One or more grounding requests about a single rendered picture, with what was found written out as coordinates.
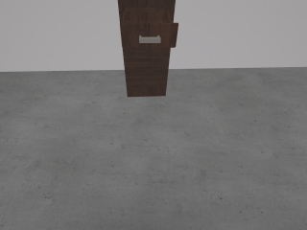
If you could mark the drawer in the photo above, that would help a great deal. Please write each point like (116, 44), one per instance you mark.
(148, 24)

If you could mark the handle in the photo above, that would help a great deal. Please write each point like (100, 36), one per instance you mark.
(149, 39)

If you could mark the cabinet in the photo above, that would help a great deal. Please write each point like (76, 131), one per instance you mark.
(146, 69)

